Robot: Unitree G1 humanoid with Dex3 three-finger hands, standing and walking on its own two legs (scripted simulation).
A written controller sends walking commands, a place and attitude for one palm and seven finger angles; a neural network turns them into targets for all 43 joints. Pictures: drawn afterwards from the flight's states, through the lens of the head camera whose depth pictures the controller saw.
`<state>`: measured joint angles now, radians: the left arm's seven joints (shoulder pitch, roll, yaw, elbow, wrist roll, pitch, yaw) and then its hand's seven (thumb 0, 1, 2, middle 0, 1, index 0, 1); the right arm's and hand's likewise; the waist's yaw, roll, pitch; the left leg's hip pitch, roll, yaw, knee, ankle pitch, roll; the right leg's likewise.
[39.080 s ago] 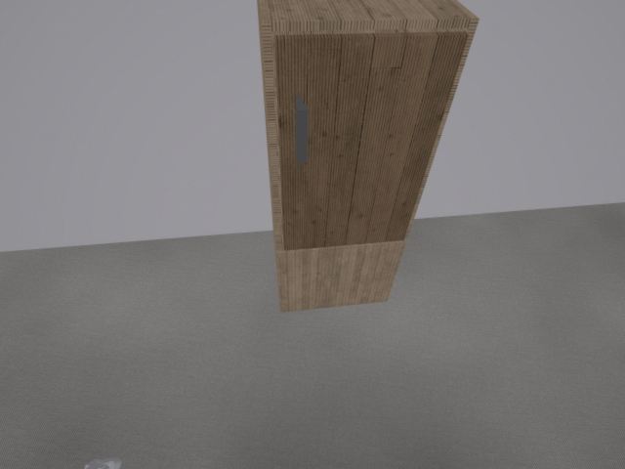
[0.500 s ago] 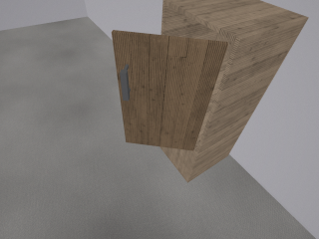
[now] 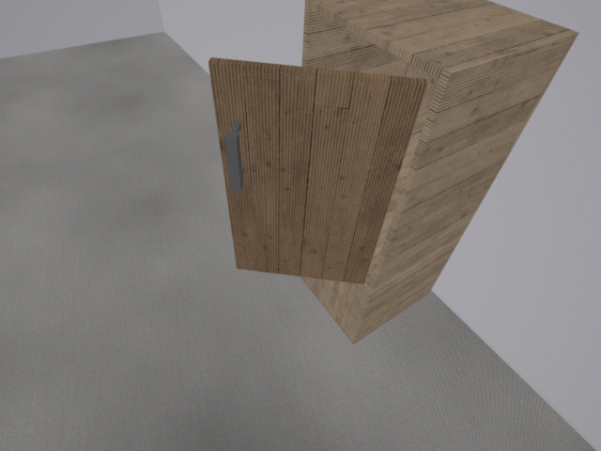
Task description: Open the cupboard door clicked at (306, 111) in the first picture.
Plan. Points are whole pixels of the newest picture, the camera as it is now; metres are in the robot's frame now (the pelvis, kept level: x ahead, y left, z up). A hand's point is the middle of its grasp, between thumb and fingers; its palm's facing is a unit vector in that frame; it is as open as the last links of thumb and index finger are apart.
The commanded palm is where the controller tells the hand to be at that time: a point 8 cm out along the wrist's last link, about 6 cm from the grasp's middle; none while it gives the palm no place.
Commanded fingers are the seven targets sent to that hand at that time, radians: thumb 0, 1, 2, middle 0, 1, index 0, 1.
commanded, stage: look again from close up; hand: left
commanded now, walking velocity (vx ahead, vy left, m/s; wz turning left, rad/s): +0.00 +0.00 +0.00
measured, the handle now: (237, 156) +0.62 +0.16 +0.04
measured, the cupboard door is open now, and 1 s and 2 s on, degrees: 50 50 50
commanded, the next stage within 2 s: raise the hand with hooked fingers in 0.26 s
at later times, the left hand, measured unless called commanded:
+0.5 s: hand out of the picture +0.11 +0.20 -0.09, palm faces +0.26 -0.94 -0.21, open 7.3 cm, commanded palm +0.11 +0.22 -0.06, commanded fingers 0.00 0.71 0.82 -0.21 -0.42 -0.21 -0.42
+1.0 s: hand (159, 416) +0.17 +0.19 -0.03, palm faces +0.00 -1.00 -0.07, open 9.9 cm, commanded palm +0.16 +0.25 -0.02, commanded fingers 0.00 0.13 0.57 -0.25 -0.80 -0.25 -0.80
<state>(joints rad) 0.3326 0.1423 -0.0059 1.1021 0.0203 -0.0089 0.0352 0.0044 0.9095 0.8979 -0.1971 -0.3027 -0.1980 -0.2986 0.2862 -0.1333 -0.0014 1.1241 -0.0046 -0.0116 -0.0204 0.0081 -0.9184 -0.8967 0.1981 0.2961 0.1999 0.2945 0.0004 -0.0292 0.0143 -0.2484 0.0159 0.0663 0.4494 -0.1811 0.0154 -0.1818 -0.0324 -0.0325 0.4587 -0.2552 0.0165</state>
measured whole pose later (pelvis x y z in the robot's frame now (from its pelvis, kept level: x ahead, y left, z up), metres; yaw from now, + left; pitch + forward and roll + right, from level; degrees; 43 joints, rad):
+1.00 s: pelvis -0.01 -0.03 -0.09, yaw +3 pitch +12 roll -3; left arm 0.42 0.27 0.23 -0.01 -0.32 -0.44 -0.42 0.01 0.35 0.66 -0.24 -0.66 -0.24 -0.65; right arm 0.16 -0.22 0.00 0.54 0.03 -0.21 -0.05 0.01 -0.91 -0.90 0.20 0.30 0.20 0.30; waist 0.05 0.03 -0.12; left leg -0.92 0.06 -0.07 1.18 -0.48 -0.03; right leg -0.79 0.00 -0.13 1.14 -0.57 -0.04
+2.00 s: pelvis +0.00 +0.01 -0.04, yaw +2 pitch +7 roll -3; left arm -0.06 0.46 0.43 0.39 -0.36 -0.19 -0.57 -0.01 -0.50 0.30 -0.30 -1.20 -0.30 -1.20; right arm 0.28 -0.28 0.06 0.54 0.06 -0.20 -0.09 0.01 -0.90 -0.90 0.20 0.30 0.21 0.30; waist 0.00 0.02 -0.07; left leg -0.64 0.04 0.01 0.89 -0.37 0.02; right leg -0.52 -0.02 -0.07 0.82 -0.43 0.02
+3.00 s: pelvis -0.01 -0.01 -0.05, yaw +1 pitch +9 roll -2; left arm -0.39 0.49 0.41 0.74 -0.30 -0.25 -0.54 -0.01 -0.50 0.30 -0.30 -1.20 -0.30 -1.20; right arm 0.31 -0.29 0.04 0.57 0.06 -0.12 -0.08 0.01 -0.91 -0.90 0.20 0.30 0.20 0.30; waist -0.05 0.02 -0.07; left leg -0.69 0.06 0.01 0.88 -0.36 0.00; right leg -0.59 0.00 -0.06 0.86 -0.43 -0.01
